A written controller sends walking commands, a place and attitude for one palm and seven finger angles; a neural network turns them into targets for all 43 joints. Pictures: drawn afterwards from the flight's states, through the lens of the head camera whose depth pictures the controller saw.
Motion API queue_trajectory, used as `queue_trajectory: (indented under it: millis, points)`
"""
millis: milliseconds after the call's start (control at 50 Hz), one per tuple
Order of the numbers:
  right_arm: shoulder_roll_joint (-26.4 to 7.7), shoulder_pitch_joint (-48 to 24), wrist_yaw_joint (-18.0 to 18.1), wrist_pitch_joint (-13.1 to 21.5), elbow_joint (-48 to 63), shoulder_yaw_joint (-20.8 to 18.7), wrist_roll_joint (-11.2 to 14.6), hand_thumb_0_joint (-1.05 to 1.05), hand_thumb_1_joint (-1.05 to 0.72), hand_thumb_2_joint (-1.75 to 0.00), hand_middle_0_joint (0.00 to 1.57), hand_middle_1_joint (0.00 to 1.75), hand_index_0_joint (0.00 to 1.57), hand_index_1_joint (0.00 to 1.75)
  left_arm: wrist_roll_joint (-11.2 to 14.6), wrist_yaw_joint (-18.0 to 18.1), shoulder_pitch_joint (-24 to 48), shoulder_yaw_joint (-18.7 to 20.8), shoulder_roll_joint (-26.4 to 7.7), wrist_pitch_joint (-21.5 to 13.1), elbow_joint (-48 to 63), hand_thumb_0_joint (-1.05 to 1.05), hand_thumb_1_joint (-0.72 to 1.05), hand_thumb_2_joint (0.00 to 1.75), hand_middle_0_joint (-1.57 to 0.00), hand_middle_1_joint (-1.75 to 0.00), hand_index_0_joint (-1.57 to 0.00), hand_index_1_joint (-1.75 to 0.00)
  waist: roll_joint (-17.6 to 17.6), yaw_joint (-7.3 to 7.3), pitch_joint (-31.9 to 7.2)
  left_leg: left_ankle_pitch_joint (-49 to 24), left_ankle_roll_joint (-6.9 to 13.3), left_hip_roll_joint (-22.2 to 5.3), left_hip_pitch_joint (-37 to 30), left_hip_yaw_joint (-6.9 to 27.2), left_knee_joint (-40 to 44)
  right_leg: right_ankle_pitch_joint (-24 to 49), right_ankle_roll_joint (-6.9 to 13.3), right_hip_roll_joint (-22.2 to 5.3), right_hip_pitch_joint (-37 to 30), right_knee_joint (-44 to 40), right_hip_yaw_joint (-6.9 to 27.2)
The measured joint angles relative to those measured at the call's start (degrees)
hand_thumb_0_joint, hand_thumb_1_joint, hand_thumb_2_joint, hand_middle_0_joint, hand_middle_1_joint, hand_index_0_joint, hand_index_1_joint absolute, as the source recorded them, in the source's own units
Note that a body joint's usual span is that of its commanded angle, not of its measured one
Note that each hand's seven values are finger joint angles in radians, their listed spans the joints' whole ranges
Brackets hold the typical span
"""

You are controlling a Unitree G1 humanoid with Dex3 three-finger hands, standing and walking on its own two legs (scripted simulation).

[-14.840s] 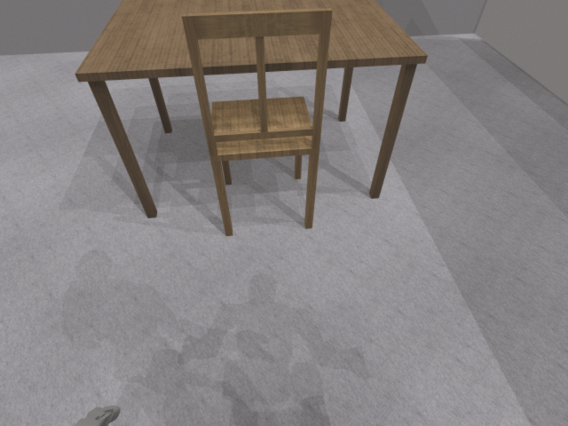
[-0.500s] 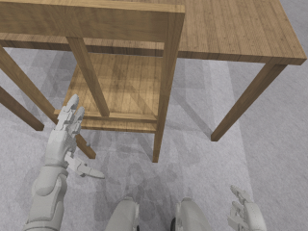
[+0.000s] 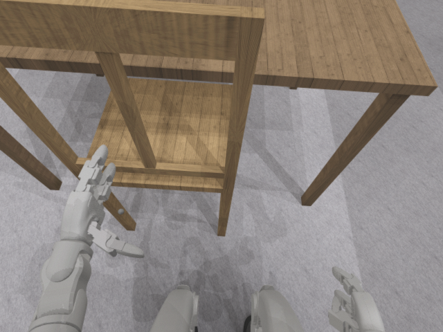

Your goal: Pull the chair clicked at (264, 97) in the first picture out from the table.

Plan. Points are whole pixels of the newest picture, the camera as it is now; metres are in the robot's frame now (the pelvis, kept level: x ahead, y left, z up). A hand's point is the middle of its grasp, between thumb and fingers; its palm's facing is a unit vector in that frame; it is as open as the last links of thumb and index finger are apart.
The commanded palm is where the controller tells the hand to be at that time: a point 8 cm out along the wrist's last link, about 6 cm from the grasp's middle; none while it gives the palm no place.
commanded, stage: aim the fingers beside a spindle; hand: left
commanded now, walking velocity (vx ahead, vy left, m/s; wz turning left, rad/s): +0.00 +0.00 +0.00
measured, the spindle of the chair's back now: (134, 122) +0.47 +0.18 +0.06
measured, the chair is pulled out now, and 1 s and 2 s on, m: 0.00 0.00 0.00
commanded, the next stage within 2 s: none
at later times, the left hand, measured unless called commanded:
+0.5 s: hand (126, 208) +0.31 +0.17 +0.05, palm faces -0.06 -1.00 -0.05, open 16.9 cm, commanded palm +0.30 +0.22 +0.03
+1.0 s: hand (134, 214) +0.31 +0.17 +0.00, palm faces -0.06 -1.00 +0.00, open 16.9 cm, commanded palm +0.29 +0.22 +0.03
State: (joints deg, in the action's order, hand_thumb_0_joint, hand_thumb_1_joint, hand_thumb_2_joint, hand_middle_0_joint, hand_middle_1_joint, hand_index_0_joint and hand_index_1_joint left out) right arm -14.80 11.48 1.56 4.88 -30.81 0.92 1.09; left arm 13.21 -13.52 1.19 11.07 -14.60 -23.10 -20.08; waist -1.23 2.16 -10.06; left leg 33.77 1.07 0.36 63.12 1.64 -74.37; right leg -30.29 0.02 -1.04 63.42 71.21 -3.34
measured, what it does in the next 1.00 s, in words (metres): stands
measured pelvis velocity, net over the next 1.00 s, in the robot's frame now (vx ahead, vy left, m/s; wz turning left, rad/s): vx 0.00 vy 0.00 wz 0.00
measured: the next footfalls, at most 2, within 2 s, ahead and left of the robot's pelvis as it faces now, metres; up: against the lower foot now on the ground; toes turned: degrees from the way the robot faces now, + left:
none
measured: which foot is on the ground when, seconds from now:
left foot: down 0.00-1.00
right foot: down 0.00-1.00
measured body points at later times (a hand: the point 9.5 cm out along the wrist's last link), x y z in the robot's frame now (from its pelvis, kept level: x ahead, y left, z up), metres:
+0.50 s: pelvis +0.00 +0.00 +0.01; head +0.11 +0.01 +0.44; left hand +0.30 +0.22 +0.06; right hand +0.17 -0.24 -0.09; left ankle +0.01 +0.11 -0.62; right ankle +0.03 -0.12 -0.62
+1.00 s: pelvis +0.00 +0.00 +0.00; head +0.11 +0.00 +0.44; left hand +0.31 +0.22 +0.00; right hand +0.17 -0.25 -0.10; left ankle +0.01 +0.11 -0.62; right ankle +0.03 -0.12 -0.62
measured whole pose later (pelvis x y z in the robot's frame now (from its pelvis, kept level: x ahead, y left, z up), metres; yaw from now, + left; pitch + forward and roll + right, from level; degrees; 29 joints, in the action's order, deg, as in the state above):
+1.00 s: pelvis +0.00 +0.00 +0.00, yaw +0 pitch +23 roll -2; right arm -15.2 11.7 1.3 4.8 -30.4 0.8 1.7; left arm 13.2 -14.2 1.8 8.7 -13.7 -20.4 -21.4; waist -1.8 2.2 -10.2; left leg 33.9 0.7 0.4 63.4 1.8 -74.5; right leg -30.6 0.4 -1.0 63.8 71.7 -3.5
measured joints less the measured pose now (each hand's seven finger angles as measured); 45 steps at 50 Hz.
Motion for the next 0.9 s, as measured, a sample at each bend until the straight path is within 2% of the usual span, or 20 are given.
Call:
queue_trajectory:
  millis: [60, 160, 220, 320, 380, 480, 540, 580, 640, 700, 740, 800, 860, 900]
  points:
    - [0.10, -0.10, 0.31, 0.48, 0.39, -0.50, -0.07, 0.01, -0.91, -0.90, 0.20, 0.30, 0.20, 0.30, 0.49, -0.48, -1.64, -0.79, 0.42, 0.74, 2.90, -0.02, -0.50, 0.30, -0.06, -0.08, -0.06, -0.08, -0.11, 0.13, 1.08, 0.08, 0.02, -0.11, -0.09, 0.07, -0.16, 0.06, -0.01, 0.11, -0.18, -0.07, -0.07]
    - [0.46, 0.55, 0.39, 1.21, -0.19, -0.74, -0.48, 0.01, -0.91, -0.90, 0.20, 0.30, 0.20, 0.30, 0.11, 0.67, -5.21, -2.93, 1.09, -1.99, 10.87, -0.02, -0.50, 0.30, -0.06, -0.08, -0.06, -0.08, -0.26, -0.20, 0.91, -0.27, 0.12, -0.02, -1.84, -0.13, 1.36, 0.42, -0.24, 0.05, -1.91, -1.56, 0.14]
    - [0.45, 0.77, -0.09, 0.83, -0.45, -0.33, -0.47, 0.01, -0.91, -0.90, 0.20, 0.30, 0.20, 0.30, -0.46, 1.42, -4.26, -2.54, 1.01, -2.71, 9.20, -0.02, -0.50, 0.30, -0.06, -0.08, -0.07, -0.08, -0.39, -0.36, -0.29, -0.34, 0.19, 0.12, -2.00, -0.26, 1.69, 0.38, -0.31, -0.09, -1.98, -1.70, 0.27]
    - [0.17, 0.24, -0.43, -0.18, 0.41, 0.21, 0.03, 0.01, -0.90, -0.90, 0.20, 0.30, 0.20, 0.30, -0.54, 0.82, -0.80, -0.94, 0.65, 0.60, 0.62, -0.01, -0.50, 0.30, -0.06, -0.08, -0.07, -0.08, -0.22, -0.05, -0.49, 0.08, 0.17, 0.12, -0.34, -0.30, 0.21, -0.09, -0.18, -0.11, -0.23, -0.08, 0.31]
    - [0.26, 0.07, -0.02, 0.14, 1.06, -0.23, -0.09, 0.01, -0.90, -0.90, 0.20, 0.30, 0.20, 0.30, -0.32, 0.63, -2.16, -1.69, 0.96, 1.58, 2.76, -0.02, -0.50, 0.30, -0.06, -0.08, -0.06, -0.08, -0.16, 0.13, 0.76, 0.20, 0.14, -0.03, -0.05, -0.20, -0.24, -0.08, -0.12, 0.04, -0.01, 0.17, 0.21]
    - [0.56, 0.62, 0.33, 1.08, 0.13, -0.71, -0.65, 0.01, -0.91, -0.90, 0.20, 0.30, 0.20, 0.30, -0.70, 2.24, -5.60, -3.96, 1.42, -1.99, 12.18, -0.02, -0.50, 0.30, -0.06, -0.08, -0.06, -0.08, -0.33, -0.31, 1.18, -0.23, 0.05, 0.03, -1.74, -0.13, 1.20, 0.32, -0.20, 0.00, -1.79, -1.33, 0.16]
    - [0.44, 0.81, -0.14, 0.67, -0.58, -0.28, -0.65, 0.01, -0.91, -0.90, 0.20, 0.30, 0.20, 0.30, -1.37, 2.98, -3.91, -3.66, 1.23, -3.35, 10.60, -0.02, -0.50, 0.30, -0.06, -0.08, -0.07, -0.08, -0.60, -0.52, -0.13, -0.37, 0.09, 0.22, -1.94, -0.12, 1.66, 0.30, -0.23, -0.18, -1.96, -1.59, 0.14]
    - [0.27, 0.67, -0.49, 0.03, -0.61, 0.10, -0.36, 0.01, -0.91, -0.90, 0.20, 0.30, 0.20, 0.30, -1.46, 2.76, -1.61, -2.93, 1.16, -2.33, 6.15, -0.02, -0.50, 0.30, -0.06, -0.08, -0.07, -0.08, -0.58, -0.52, -0.84, -0.26, 0.08, 0.26, -1.42, -0.20, 1.30, 0.10, -0.18, -0.23, -1.32, -1.04, 0.23]
    - [0.14, 0.31, -0.72, -0.81, 0.21, 0.37, 0.12, 0.01, -0.91, -0.90, 0.20, 0.30, 0.20, 0.30, -1.18, 1.59, 0.37, -1.97, 1.19, 1.05, 0.06, -0.01, -0.50, 0.30, -0.06, -0.08, -0.07, -0.08, -0.34, -0.13, -0.79, 0.02, 0.01, 0.14, -0.45, -0.38, 0.47, -0.19, -0.02, -0.13, -0.15, -0.01, 0.40]
    - [0.31, 0.20, -0.35, -0.69, 1.32, -0.13, 0.02, 0.01, -0.90, -0.90, 0.20, 0.30, 0.20, 0.30, -1.01, 1.10, -1.77, -2.06, 1.39, 2.79, 1.54, -0.02, -0.49, 0.30, -0.06, -0.08, -0.06, -0.08, -0.13, 0.36, 0.31, 0.22, -0.10, -0.14, -0.18, -0.44, 0.05, -0.23, 0.13, 0.16, 0.21, 0.34, 0.46]
    - [0.52, 0.42, 0.00, -0.11, 1.47, -0.66, -0.23, 0.01, -0.91, -0.90, 0.20, 0.30, 0.20, 0.30, -0.83, 1.58, -4.71, -2.83, 1.61, 1.65, 6.46, -0.02, -0.49, 0.30, -0.06, -0.08, -0.06, -0.08, -0.08, 0.30, 1.12, 0.19, -0.18, -0.28, -0.94, -0.44, 0.45, -0.12, 0.17, 0.30, -0.55, -0.13, 0.46]
    - [0.72, 0.99, 0.33, 0.58, 0.52, -0.87, -0.60, 0.01, -0.91, -0.90, 0.20, 0.30, 0.20, 0.30, -0.83, 2.82, -7.58, -3.23, 1.30, -2.19, 12.63, -0.02, -0.49, 0.30, -0.06, -0.08, -0.07, -0.08, -0.05, -0.22, 1.03, -0.13, -0.25, -0.26, -2.45, -0.38, 1.72, 0.13, 0.17, 0.30, -2.08, -1.35, 0.41]
    - [0.35, 1.11, 0.06, 0.66, -0.83, -0.42, -0.60, 0.01, -0.91, -0.90, 0.20, 0.30, 0.20, 0.30, -1.04, 3.28, -5.07, -1.95, 0.40, -4.87, 10.69, -0.02, -0.50, 0.30, -0.06, -0.08, -0.07, -0.08, -0.40, -0.63, -0.23, -0.28, -0.34, -0.01, -2.44, 0.10, 1.92, 0.05, 0.20, 0.05, -2.32, -1.58, -0.06]
    - [-0.02, 0.81, -0.30, 0.35, -1.21, -0.05, -0.20, 0.01, -0.91, -0.90, 0.20, 0.30, 0.20, 0.30, -0.64, 2.55, -1.80, -1.07, 0.09, -4.15, 5.74, -0.02, -0.50, 0.30, -0.06, -0.08, -0.07, -0.08, -0.53, -0.72, -0.81, -0.17, -0.38, 0.10, -1.61, 0.31, 1.29, -0.16, 0.28, -0.07, -1.58, -0.95, -0.27]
